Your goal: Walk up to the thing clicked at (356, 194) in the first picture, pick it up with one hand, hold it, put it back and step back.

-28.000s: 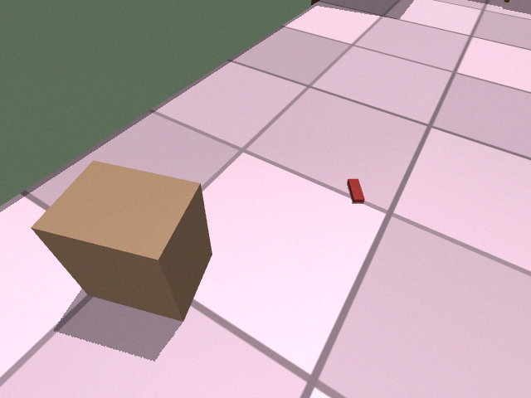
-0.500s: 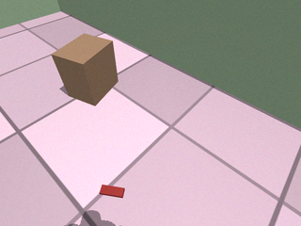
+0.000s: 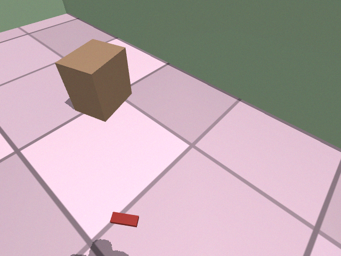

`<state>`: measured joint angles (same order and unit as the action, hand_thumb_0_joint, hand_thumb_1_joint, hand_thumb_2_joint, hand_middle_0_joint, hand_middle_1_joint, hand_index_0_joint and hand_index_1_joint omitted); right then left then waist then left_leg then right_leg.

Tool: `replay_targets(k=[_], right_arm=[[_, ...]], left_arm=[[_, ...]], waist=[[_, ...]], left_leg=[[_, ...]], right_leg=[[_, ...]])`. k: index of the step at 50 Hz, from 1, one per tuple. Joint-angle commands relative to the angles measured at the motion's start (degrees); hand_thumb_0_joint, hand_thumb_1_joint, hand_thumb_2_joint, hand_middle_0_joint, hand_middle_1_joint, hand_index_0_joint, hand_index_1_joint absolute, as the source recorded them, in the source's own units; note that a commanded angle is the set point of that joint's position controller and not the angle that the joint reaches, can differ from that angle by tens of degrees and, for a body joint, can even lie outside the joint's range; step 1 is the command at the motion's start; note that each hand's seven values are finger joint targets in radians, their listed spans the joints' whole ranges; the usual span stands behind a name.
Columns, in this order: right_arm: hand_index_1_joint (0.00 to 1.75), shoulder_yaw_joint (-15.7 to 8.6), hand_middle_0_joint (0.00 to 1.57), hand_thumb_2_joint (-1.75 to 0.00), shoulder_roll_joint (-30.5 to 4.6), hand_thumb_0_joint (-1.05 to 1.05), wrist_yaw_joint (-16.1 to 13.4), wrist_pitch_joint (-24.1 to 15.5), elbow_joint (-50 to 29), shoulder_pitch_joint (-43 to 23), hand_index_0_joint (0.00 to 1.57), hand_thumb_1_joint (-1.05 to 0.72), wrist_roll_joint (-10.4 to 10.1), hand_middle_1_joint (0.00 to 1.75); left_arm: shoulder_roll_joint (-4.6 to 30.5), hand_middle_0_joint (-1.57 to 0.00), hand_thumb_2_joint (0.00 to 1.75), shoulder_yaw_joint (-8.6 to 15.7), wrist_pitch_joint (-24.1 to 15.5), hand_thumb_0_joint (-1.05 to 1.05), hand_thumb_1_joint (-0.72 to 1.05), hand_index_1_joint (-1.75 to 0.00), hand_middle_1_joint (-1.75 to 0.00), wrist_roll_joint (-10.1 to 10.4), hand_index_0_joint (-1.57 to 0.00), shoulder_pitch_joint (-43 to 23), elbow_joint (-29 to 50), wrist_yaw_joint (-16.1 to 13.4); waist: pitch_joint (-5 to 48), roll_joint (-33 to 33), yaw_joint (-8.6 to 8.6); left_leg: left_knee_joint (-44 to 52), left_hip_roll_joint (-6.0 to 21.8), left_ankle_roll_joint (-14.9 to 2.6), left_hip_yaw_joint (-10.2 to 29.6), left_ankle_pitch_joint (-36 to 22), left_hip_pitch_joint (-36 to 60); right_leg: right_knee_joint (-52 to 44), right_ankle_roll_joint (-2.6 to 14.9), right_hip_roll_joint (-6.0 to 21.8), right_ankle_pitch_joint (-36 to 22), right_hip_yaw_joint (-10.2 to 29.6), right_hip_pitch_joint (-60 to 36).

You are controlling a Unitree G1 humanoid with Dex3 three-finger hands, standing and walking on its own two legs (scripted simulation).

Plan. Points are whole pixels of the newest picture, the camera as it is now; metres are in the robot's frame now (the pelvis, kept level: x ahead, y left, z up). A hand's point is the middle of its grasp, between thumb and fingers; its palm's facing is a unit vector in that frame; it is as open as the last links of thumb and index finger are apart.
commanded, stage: stand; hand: left
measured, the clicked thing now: (124, 219) +0.46 +0.25 -0.77
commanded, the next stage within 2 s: none
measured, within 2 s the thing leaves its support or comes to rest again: neither
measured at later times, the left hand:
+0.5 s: hand out of the picture +0.08 +0.24 -0.16, palm faces -0.02 -0.94 -0.34, open 7.4 cm
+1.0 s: hand out of the picture +0.09 +0.24 -0.15, palm faces -0.02 -0.94 -0.35, open 7.4 cm
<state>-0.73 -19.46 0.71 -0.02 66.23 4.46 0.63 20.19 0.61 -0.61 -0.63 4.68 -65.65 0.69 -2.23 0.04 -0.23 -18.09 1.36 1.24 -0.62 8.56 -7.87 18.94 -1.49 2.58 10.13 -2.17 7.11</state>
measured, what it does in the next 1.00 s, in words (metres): stands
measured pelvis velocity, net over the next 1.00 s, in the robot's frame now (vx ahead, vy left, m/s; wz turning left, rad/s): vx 0.01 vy -0.01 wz -0.01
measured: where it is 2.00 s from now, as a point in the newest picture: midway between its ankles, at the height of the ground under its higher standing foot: outside the picture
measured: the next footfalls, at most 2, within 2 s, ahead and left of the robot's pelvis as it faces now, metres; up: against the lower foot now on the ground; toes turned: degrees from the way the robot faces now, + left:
none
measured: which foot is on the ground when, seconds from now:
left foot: down 0.00-1.00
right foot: down 0.00-1.00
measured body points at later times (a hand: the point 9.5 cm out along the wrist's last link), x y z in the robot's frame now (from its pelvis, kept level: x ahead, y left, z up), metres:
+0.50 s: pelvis +0.01 -0.01 +0.00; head +0.02 -0.01 +0.45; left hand +0.08 +0.29 -0.13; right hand +0.09 -0.31 -0.14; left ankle +0.01 +0.13 -0.75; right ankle +0.00 -0.13 -0.75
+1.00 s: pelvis +0.01 -0.01 +0.00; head +0.02 -0.02 +0.45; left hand +0.09 +0.29 -0.13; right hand +0.08 -0.32 -0.13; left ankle +0.01 +0.13 -0.75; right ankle +0.00 -0.13 -0.75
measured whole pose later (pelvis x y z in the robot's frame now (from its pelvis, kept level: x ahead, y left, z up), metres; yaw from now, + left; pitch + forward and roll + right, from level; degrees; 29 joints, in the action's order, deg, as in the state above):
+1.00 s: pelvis +0.01 -0.01 +0.00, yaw +0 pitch -2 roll +0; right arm -0.3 -19.9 0.4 0.1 65.4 5.7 0.6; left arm 20.5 0.4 -0.5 -0.6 6.0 -64.5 0.7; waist -2.3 -0.1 -0.1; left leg -17.4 2.9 2.5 -0.5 9.2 -6.3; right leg 18.5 -0.2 1.1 10.9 -2.3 5.8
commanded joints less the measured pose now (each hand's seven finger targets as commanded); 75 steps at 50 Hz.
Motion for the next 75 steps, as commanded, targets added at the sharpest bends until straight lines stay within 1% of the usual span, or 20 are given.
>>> replay_targets(k=[1, 5, 12, 16, 19, 22, 24, 27, 30, 38, 44, 47, 52, 55, 58, 62, 65, 69, 71, 75], right_arm=[[0.3, -2.0, 0.2, -0.9, -12.9, 0.0, -0.8, -1.7, -3.7, -2.5, 0.2, -0.9, 0.0, 0.3], [0.3, -1.8, 0.2, -0.9, -12.5, 0.0, -0.9, -1.8, -3.6, -2.4, 0.2, -0.9, -0.1, 0.3], [0.3, -1.7, 0.2, -0.9, -12.5, 0.0, -0.8, -1.5, -3.7, -2.8, 0.2, -0.9, -0.2, 0.3], [0.3, -1.7, 0.2, -0.9, -12.5, 0.0, -0.8, -1.4, -3.7, -2.2, 0.2, -0.9, -0.1, 0.3], [0.3, -1.8, 0.2, -0.9, -12.7, 0.0, -0.8, -1.4, -3.9, -2.0, 0.2, -0.9, 0.0, 0.3], [0.3, -1.7, 0.2, -0.9, -12.7, 0.0, -0.9, -1.4, -3.9, -1.8, 0.2, -0.9, -0.1, 0.3], [0.3, -1.7, 0.2, -0.9, -12.8, 0.0, -0.9, -1.5, -3.9, -2.3, 0.2, -0.9, -0.1, 0.3], [0.3, -1.6, 0.2, -0.9, -12.6, 0.0, -1.0, -1.5, -3.9, -1.4, 0.2, -0.9, 0.0, 0.3], [0.3, -1.5, 0.2, -0.9, -12.6, 0.0, -1.1, -1.5, -4.0, -1.8, 0.2, -0.9, -0.1, 0.3], [0.3, -1.5, 0.2, -0.9, -12.6, 0.0, -1.0, -1.4, -4.1, -1.5, 0.2, -0.9, -0.2, 0.3], [0.3, -1.5, 0.2, -0.9, -12.8, 0.0, -1.0, -1.3, -4.3, -1.2, 0.2, -0.9, -0.1, 0.3], [0.3, -1.5, 0.2, -0.9, -12.6, 0.0, -1.0, -1.4, -4.2, -0.8, 0.2, -0.9, 0.0, 0.3], [0.3, -1.6, 0.2, -0.9, -12.7, 0.0, -1.0, -1.4, -4.4, -0.7, 0.2, -0.9, 0.0, 0.3], [0.3, -1.4, 0.2, -0.9, -12.6, 0.0, -1.0, -1.4, -4.2, -0.8, 0.2, -0.9, 0.0, 0.3], [0.3, -1.3, 0.2, -0.9, -12.7, 0.0, -1.0, -1.5, -4.3, -0.8, 0.2, -0.9, -0.1, 0.3], [0.3, -1.3, 0.2, -0.9, -12.7, 0.0, -1.0, -1.4, -4.4, -0.9, 0.2, -0.9, -0.1, 0.3], [0.3, -1.4, 0.2, -0.9, -12.9, 0.0, -1.0, -1.4, -4.3, -0.4, 0.2, -0.9, 0.0, 0.3], [0.3, -1.3, 0.2, -0.9, -12.7, 0.0, -1.0, -1.4, -4.5, -0.3, 0.2, -0.9, 0.0, 0.3], [0.3, -1.3, 0.2, -0.9, -12.9, 0.0, -1.1, -1.5, -4.4, -0.2, 0.2, -0.9, 0.0, 0.3], [0.3, -1.3, 0.2, -0.9, -12.8, 0.0, -1.1, -1.5, -4.6, -0.4, 0.2, -0.9, 0.0, 0.3]], left_arm=[[12.0, -0.2, 0.9, 1.8, -1.2, 0.0, 0.9, -0.3, -0.3, 0.2, -0.2, -2.3, 3.5, -0.9], [12.1, -0.2, 0.9, 1.8, -1.2, 0.0, 0.9, -0.3, -0.3, 0.2, -0.2, -2.0, 3.4, -1.0], [12.3, -0.2, 0.9, 1.8, -1.1, 0.0, 0.9, -0.3, -0.3, 0.2, -0.2, -1.5, 3.5, -0.9], [12.5, -0.2, 0.9, 1.8, -1.2, 0.0, 0.9, -0.3, -0.3, 0.1, -0.2, -1.5, 3.5, -1.0], [12.5, -0.2, 0.9, 1.8, -1.2, 0.0, 0.9, -0.3, -0.3, 0.1, -0.2, -1.8, 3.9, -1.1], [12.6, -0.2, 0.9, 1.9, -1.2, 0.0, 0.9, -0.3, -0.3, 0.2, -0.2, -1.9, 3.8, -1.0], [12.4, -0.2, 0.9, 1.8, -1.2, 0.0, 0.9, -0.3, -0.3, 0.3, -0.2, -0.9, 3.8, -1.0], [12.5, -0.2, 0.9, 1.9, -1.2, 0.0, 0.9, -0.3, -0.3, 0.2, -0.2, -1.4, 4.0, -1.1], [12.6, -0.2, 0.9, 1.9, -1.0, 0.0, 0.9, -0.3, -0.3, 0.3, -0.2, -1.4, 3.9, -1.1], [12.6, -0.2, 0.9, 1.8, -1.1, 0.0, 0.9, -0.3, -0.3, 0.2, -0.2, -1.0, 3.9, -1.1], [12.7, -0.2, 0.9, 1.9, -1.1, 0.0, 0.9, -0.3, -0.3, 0.2, -0.2, -1.3, 4.1, -1.1], [12.7, -0.2, 0.9, 1.9, -1.0, 0.0, 0.9, -0.3, -0.3, 0.3, -0.2, -1.6, 4.3, -1.1], [12.9, -0.2, 0.9, 1.9, -1.1, 0.0, 0.9, -0.3, -0.3, 0.1, -0.2, -1.2, 4.6, -1.1], [12.6, -0.2, 0.9, 1.8, -1.1, 0.0, 0.9, -0.3, -0.3, 0.3, -0.2, -0.9, 4.4, -1.0], [12.8, -0.2, 0.9, 1.9, -0.9, 0.0, 0.9, -0.3, -0.3, 0.2, -0.2, -0.5, 4.2, -1.0], [12.7, -0.2, 0.9, 1.8, -1.0, 0.0, 0.9, -0.3, -0.3, 0.2, -0.2, -0.6, 4.3, -1.0], [12.7, -0.2, 0.9, 1.8, -1.0, 0.0, 0.9, -0.3, -0.3, 0.2, -0.2, -0.2, 4.3, -1.0], [12.8, -0.2, 0.9, 1.9, -1.0, 0.0, 0.9, -0.3, -0.3, 0.1, -0.2, -0.3, 4.4, -1.0], [12.9, -0.2, 0.9, 1.9, -1.0, 0.0, 0.9, -0.3, -0.3, 0.2, -0.2, 0.2, 4.3, -0.9], [13.1, -0.2, 0.9, 1.9, -0.9, 0.0, 0.9, -0.3, -0.3, 0.1, -0.2, -0.3, 4.4, -1.0]], waist=[[5.1, -0.8, -0.19], [5.1, -0.5, -0.18], [3.9, -0.5, 0.01], [3.1, 0.6, -0.31], [5.2, -0.3, -0.39], [4.7, -0.1, -0.32], [4.8, -0.3, 0.13], [5.5, -0.1, -0.07], [4.3, -0.4, 0.1], [3.6, 0.2, 0.06], [3.3, -0.1, -0.05], [3.3, -0.2, -0.1], [4.8, -0.1, -0.05], [3.1, -0.2, 0.17], [3.2, -0.4, 0.23], [3.6, 0.2, 0.12], [3.0, 0.0, 0.16], [3.0, 0.0, 0.01], [3.0, -0.8, 0.19], [3.1, -0.1, 0.16]], left_leg=[[2.4, 6.8, -1.47, 4.7, -7.1, 2.1], [2.3, 7.0, -1.38, 4.7, -9.1, 2.5], [2.8, 6.6, -1.19, 4.4, -5.4, 2.1], [2.3, 6.4, -1.24, 4.4, -3.7, 1.8], [1.6, 6.7, -1.37, 4.1, -7.0, 2.8], [2.0, 6.6, -1.26, 4.1, -6.0, 2.2], [1.7, 6.9, -1.3, 4.2, -8.0, 3.1], [1.7, 7.0, -1.3, 3.9, -9.7, 3.3], [2.1, 7.0, -0.96, 4.1, -10.0, 2.9], [2.2, 6.8, -1.07, 3.8, -8.8, 3.2], [2.3, 6.9, -1.23, 3.6, -6.0, 3.2], [2.5, 6.7, -1.05, 3.7, -6.3, 2.4], [2.0, 6.9, -1.29, 3.5, -7.6, 3.4], [2.5, 6.8, -1.22, 3.7, -6.7, 2.5], [2.7, 6.9, -1.31, 3.7, -5.9, 2.9], [2.5, 7.0, -1.43, 3.7, -6.8, 3.8], [2.5, 6.9, -1.48, 3.5, -5.3, 3.3], [2.6, 6.7, -1.55, 3.5, -5.4, 2.8], [2.8, 7.0, -1.53, 3.6, -4.7, 3.2], [2.7, 6.9, -1.52, 3.7, -5.9, 3.1]], right_leg=[[-3.3, 2.04, 5.8, -5.6, 5.2, -1.0], [-3.0, 1.96, 5.7, -7.7, 4.9, -1.6], [-4.0, 1.98, 5.5, -4.4, 5.0, -0.5], [-4.6, 1.91, 5.6, -3.1, 5.4, 0.4], [-3.8, 2.14, 5.9, -7.0, 5.3, -1.2], [-3.7, 2.19, 5.7, -6.2, 5.3, -1.4], [-3.6, 2.17, 5.7, -7.8, 5.2, -1.2], [-3.1, 2.32, 5.8, -9.9, 5.1, -2.2], [-2.9, 2.3, 5.5, -9.5, 4.8, -1.8], [-3.7, 2.25, 5.4, -9.0, 4.8, -1.2], [-4.3, 2.26, 5.5, -6.5, 5.5, -0.4], [-4.0, 2.47, 5.4, -6.4, 5.4, -1.2], [-3.5, 2.68, 5.6, -8.7, 5.5, -2.0], [-4.0, 2.54, 5.4, -7.3, 5.5, -1.1], [-4.0, 2.54, 5.3, -6.3, 5.4, -0.9], [-3.8, 2.56, 5.2, -6.9, 5.4, -0.6], [-4.2, 2.52, 5.3, -6.0, 5.8, -0.6], [-4.1, 2.55, 5.3, -6.8, 5.8, -0.6], [-4.0, 2.61, 5.4, -5.6, 6.0, -0.5], [-3.6, 2.52, 5.2, -6.4, 5.7, -0.5]])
